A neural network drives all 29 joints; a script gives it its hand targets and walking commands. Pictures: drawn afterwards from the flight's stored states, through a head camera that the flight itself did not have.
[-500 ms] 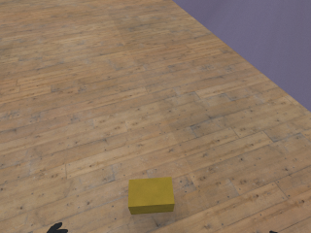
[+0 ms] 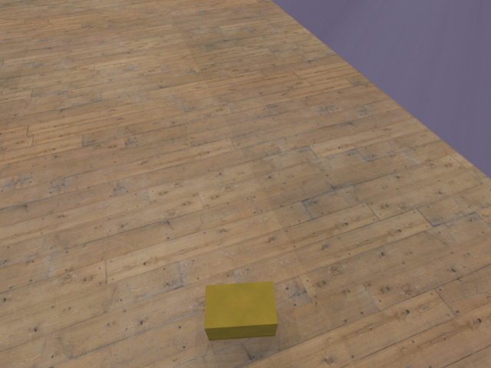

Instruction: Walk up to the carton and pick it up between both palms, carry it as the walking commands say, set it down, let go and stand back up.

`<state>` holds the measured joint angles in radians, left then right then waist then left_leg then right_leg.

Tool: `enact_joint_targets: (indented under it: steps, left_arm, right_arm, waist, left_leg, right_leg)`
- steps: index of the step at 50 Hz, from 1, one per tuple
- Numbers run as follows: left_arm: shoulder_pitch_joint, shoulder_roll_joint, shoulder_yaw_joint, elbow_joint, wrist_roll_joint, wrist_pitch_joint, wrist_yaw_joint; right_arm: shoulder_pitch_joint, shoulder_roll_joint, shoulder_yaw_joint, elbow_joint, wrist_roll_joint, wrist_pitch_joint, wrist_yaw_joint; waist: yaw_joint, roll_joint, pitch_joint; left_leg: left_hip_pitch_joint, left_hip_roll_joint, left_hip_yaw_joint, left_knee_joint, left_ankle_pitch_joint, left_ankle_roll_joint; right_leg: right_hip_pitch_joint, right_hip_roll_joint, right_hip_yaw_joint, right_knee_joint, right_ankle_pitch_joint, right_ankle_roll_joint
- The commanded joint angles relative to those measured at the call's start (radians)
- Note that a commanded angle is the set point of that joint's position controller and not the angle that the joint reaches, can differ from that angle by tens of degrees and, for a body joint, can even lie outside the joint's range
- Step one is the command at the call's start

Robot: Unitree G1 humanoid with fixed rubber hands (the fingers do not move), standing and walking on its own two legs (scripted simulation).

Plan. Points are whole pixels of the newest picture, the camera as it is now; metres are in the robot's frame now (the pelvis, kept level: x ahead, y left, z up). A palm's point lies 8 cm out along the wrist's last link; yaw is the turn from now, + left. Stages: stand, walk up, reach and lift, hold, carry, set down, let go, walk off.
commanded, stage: walk up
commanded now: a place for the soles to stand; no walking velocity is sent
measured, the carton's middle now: (240, 311) +0.45 +0.05 -0.70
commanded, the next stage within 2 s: reach and lift in 0.30 s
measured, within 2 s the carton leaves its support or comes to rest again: neither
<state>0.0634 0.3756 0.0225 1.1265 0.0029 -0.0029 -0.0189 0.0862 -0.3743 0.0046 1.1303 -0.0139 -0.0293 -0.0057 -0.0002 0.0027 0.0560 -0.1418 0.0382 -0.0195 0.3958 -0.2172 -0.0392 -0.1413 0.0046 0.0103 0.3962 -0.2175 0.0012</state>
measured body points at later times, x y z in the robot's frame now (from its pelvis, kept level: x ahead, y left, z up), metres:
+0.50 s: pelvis -0.02 +0.01 -0.02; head +0.07 +0.01 +0.42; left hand +0.16 +0.30 -0.12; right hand +0.15 -0.28 -0.12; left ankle +0.00 +0.14 -0.74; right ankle +0.00 -0.12 -0.74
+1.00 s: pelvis -0.04 +0.02 -0.07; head +0.13 +0.02 +0.35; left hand +0.27 +0.28 -0.17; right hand +0.26 -0.24 -0.18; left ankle +0.00 +0.14 -0.74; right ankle +0.00 -0.12 -0.74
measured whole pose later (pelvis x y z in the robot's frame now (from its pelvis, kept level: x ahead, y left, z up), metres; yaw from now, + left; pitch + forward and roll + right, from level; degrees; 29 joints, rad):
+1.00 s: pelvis -0.04 +0.02 -0.07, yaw -1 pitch +19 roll +0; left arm -0.33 0.30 0.16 0.63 -0.01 0.27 -0.05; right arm -0.29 -0.27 -0.14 0.59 0.00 0.28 0.03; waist 0.02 0.00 0.05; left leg -0.91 0.02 -0.02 0.99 -0.40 -0.02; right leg -0.91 0.00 0.04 0.97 -0.39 0.03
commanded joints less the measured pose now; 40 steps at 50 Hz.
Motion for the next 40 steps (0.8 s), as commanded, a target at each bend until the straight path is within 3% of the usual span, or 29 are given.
enact_joint_targets:
  steps: [1,6,7,9,10,12,13,15,16,17,18,19,20,21,23,24,25,26,27,28,29,30,31,32,33,36,37,39,40]
  left_arm:
    - [-0.039,0.208,0.040,-0.050,0.002,-0.019,0.014]
    - [-0.055,0.203,0.037,-0.044,-0.003,-0.017,0.013]
    - [-0.059,0.194,0.032,-0.050,0.006,-0.020,0.009]
    - [-0.063,0.193,0.036,-0.053,0.008,-0.015,0.013]
    - [-0.062,0.198,0.041,-0.051,0.002,-0.018,0.013]
    - [-0.034,0.207,0.042,-0.039,0.003,-0.021,0.014]
    - [-0.047,0.208,0.039,-0.041,0.009,-0.018,0.012]
    - [-0.053,0.197,0.045,-0.046,0.002,-0.018,0.013]
    - [-0.287,0.103,0.106,-0.397,-0.014,0.037,-0.002]
    - [-0.252,0.081,0.096,-0.590,-0.013,0.087,-0.025]
    - [-0.219,0.106,0.103,-0.522,0.019,0.145,-0.040]
    - [-0.103,0.164,0.137,-0.540,0.041,0.188,-0.053]
    - [-0.078,0.198,0.188,-0.564,0.054,0.215,-0.058]
    - [-0.039,0.182,0.200,-0.579,0.069,0.250,-0.060]
    - [0.009,0.142,0.190,-0.617,0.089,0.299,-0.055]
    - [0.041,0.086,0.172,-0.624,0.096,0.294,-0.051]
    - [0.041,0.094,0.198,-0.661,0.087,0.290,-0.055]
    - [0.000,0.092,0.205,-0.699,0.085,0.284,-0.053]
    - [0.008,0.068,0.205,-0.669,0.092,0.285,-0.050]
    - [-0.021,0.045,0.171,-0.695,0.078,0.286,-0.042]
    - [-0.024,0.037,0.163,-0.695,0.079,0.280,-0.042]
    - [-0.122,0.038,0.143,-0.715,0.054,0.258,-0.042]
    - [-0.159,0.023,0.126,-0.754,0.040,0.257,-0.034]
    - [-0.168,0.034,0.141,-0.757,0.035,0.261,-0.017]
    - [-0.179,0.054,0.151,-0.748,0.039,0.258,-0.011]
    - [-0.202,0.039,0.152,-0.733,0.033,0.244,0.009]
    - [-0.215,0.044,0.155,-0.717,0.031,0.237,0.013]
    - [-0.192,0.068,0.196,-0.650,0.043,0.244,0.002]
    - [-0.261,0.053,0.181,-0.632,0.034,0.245,0.001]
  right_arm:
    - [-0.056,-0.204,-0.044,-0.055,-0.003,-0.010,-0.004]
    - [-0.067,-0.194,-0.035,-0.052,0.002,-0.012,-0.009]
    - [-0.049,-0.211,-0.040,-0.058,0.006,-0.014,-0.007]
    - [-0.049,-0.209,-0.039,-0.045,-0.004,-0.012,-0.005]
    - [-0.030,-0.199,-0.042,-0.041,0.004,-0.006,-0.006]
    - [-0.024,-0.197,-0.042,-0.038,-0.001,-0.009,-0.005]
    - [-0.039,-0.204,-0.040,-0.052,-0.001,-0.011,-0.005]
    - [-0.049,-0.204,-0.041,-0.050,-0.005,-0.011,-0.006]
    - [-0.275,-0.121,-0.175,-0.401,-0.062,0.040,0.023]
    - [-0.245,-0.125,-0.172,-0.603,-0.056,0.090,0.018]
    - [-0.178,-0.082,-0.161,-0.567,-0.017,0.163,0.026]
    - [-0.122,-0.103,-0.150,-0.612,-0.004,0.213,0.032]
    - [-0.126,-0.112,-0.136,-0.658,-0.033,0.247,0.036]
    - [-0.058,-0.098,-0.159,-0.636,-0.045,0.273,0.045]
    - [0.023,-0.103,-0.182,-0.597,-0.068,0.333,0.058]
    - [0.051,-0.066,-0.169,-0.606,-0.053,0.331,0.064]
    - [-0.020,-0.087,-0.199,-0.703,-0.071,0.324,0.065]
    - [-0.003,-0.102,-0.229,-0.695,-0.071,0.315,0.061]
    - [-0.027,-0.079,-0.192,-0.694,-0.061,0.311,0.065]
    - [-0.038,-0.073,-0.187,-0.684,-0.048,0.309,0.071]
    - [-0.048,-0.066,-0.190,-0.703,-0.023,0.303,0.070]
    - [-0.127,-0.068,-0.172,-0.729,-0.026,0.279,0.072]
    - [-0.129,-0.086,-0.208,-0.712,-0.043,0.278,0.076]
    - [-0.154,-0.111,-0.223,-0.713,-0.045,0.280,0.082]
    - [-0.157,-0.152,-0.254,-0.704,-0.057,0.270,0.073]
    - [-0.204,-0.141,-0.243,-0.703,-0.051,0.246,0.068]
    - [-0.200,-0.102,-0.211,-0.671,-0.012,0.241,0.066]
    - [-0.200,-0.053,-0.182,-0.674,0.004,0.255,0.049]
    - [-0.279,-0.036,-0.160,-0.666,0.012,0.268,0.053]
  waist:
    - [0.000,-0.007,-0.113]
    - [0.001,-0.001,-0.070]
    - [-0.020,-0.007,-0.080]
    - [-0.001,0.027,-0.056]
    - [-0.004,-0.008,-0.063]
    - [-0.007,0.037,-0.089]
    - [-0.023,-0.007,-0.080]
    - [-0.003,0.011,-0.078]
    - [-0.010,-0.075,0.039]
    - [-0.037,-0.091,0.019]
    - [-0.025,-0.094,0.052]
    - [-0.007,-0.055,0.003]
    - [0.026,-0.085,-0.055]
    - [0.014,-0.105,-0.048]
    - [0.009,-0.043,-0.027]
    - [0.002,0.020,-0.109]
    - [0.041,-0.024,-0.221]
    - [0.016,0.029,-0.202]
    - [0.055,0.041,-0.187]
    - [0.028,0.051,-0.227]
    - [0.030,0.103,-0.194]
    - [0.012,0.061,-0.168]
    - [-0.012,0.065,-0.215]
    - [-0.008,0.051,-0.247]
    - [-0.031,0.091,-0.331]
    - [-0.008,0.033,-0.411]
    - [-0.015,0.049,-0.429]
    - [0.025,-0.021,-0.487]
    - [0.035,-0.044,-0.451]
  left_leg:
    - [0.027,0.098,-0.041,-0.057,0.241,0.065]
    - [0.008,0.092,-0.050,-0.086,0.167,0.054]
    - [0.022,0.092,-0.052,-0.090,0.165,0.060]
    - [-0.017,0.100,-0.065,-0.101,0.184,0.059]
    - [0.018,0.094,-0.052,-0.087,0.174,0.055]
    - [0.032,0.097,-0.033,-0.085,0.219,0.058]
    - [0.025,0.090,-0.053,-0.084,0.179,0.059]
    - [0.009,0.098,-0.058,-0.106,0.159,0.060]
    - [-0.231,-0.090,0.060,0.069,-0.053,0.018]
    - [-0.192,-0.086,0.079,0.091,-0.141,0.032]
    - [-0.205,-0.073,0.093,0.095,-0.129,0.053]
    - [-0.158,-0.086,0.074,0.100,-0.109,0.060]
    - [-0.127,-0.104,0.073,0.113,-0.065,0.079]
    - [-0.064,-0.109,0.074,0.106,-0.006,0.066]
    - [-0.107,-0.093,0.084,0.130,-0.019,0.040]
    - [-0.094,-0.086,0.070,0.139,0.041,0.051]
    - [-0.099,-0.084,0.082,0.150,0.071,0.052]
    - [-0.096,-0.076,0.090,0.173,0.033,0.029]
    - [-0.177,-0.088,0.097,0.186,0.049,0.030]
    - [-0.115,-0.077,0.076,0.189,0.091,0.026]
    - [-0.151,-0.079,0.091,0.222,0.096,0.016]
    - [-0.211,-0.086,0.079,0.255,0.146,0.010]
    - [-0.188,-0.079,0.055,0.258,0.185,0.005]
    - [-0.147,-0.068,0.034,0.298,0.288,-0.004]
    - [-0.121,-0.065,0.026,0.344,0.346,-0.014]
    - [-0.186,-0.062,0.018,0.407,0.458,-0.021]
    - [-0.168,-0.063,0.000,0.425,0.503,-0.016]
    - [-0.297,-0.069,0.040,0.445,0.432,-0.001]
    - [-0.375,-0.071,0.035,0.456,0.423,0.007]
  right_leg:
    - [0.042,-0.107,0.076,-0.068,0.160,-0.028]
    - [0.019,-0.113,0.063,-0.084,0.110,-0.023]
    - [0.007,-0.108,0.076,-0.079,0.126,-0.026]
    - [0.034,-0.106,0.059,-0.086,0.112,-0.025]
    - [0.008,-0.112,0.070,-0.090,0.081,-0.029]
    - [0.043,-0.107,0.068,-0.084,0.123,-0.029]
    - [0.022,-0.110,0.074,-0.087,0.108,-0.023]
    - [0.051,-0.112,0.059,-0.086,0.133,-0.024]
    - [-0.214,0.031,0.003,0.032,-0.048,0.035]
    - [-0.187,0.046,-0.037,0.041,-0.163,0.036]
    - [-0.200,0.008,-0.051,0.033,-0.144,0.037]
    - [-0.197,0.012,-0.059,0.041,-0.142,0.037]
    - [-0.193,-0.001,-0.047,0.041,-0.155,0.027]
    - [-0.238,-0.003,-0.038,0.031,-0.121,0.017]
    - [-0.193,0.021,-0.047,0.097,-0.118,0.011]
    - [-0.129,0.047,-0.036,0.120,-0.041,-0.004]
    - [-0.073,0.051,-0.044,0.138,-0.012,0.004]
    - [-0.114,0.046,-0.029,0.164,-0.016,0.006]
    - [-0.105,0.048,-0.036,0.192,0.008,0.014]
    - [-0.128,0.051,-0.045,0.205,0.006,0.012]
    - [-0.150,0.055,-0.048,0.226,0.035,0.007]
    - [-0.220,0.064,-0.050,0.257,0.092,0.013]
    - [-0.234,0.072,-0.065,0.280,0.103,0.015]
    - [-0.306,0.063,-0.058,0.313,0.136,0.014]
    - [-0.355,0.061,-0.057,0.341,0.177,0.011]
    - [-0.411,0.063,-0.064,0.417,0.290,0.030]
    - [-0.437,0.066,-0.056,0.431,0.289,0.034]
    - [-0.343,0.048,-0.018,0.437,0.361,0.047]
    - [-0.421,0.049,-0.032,0.463,0.350,0.055]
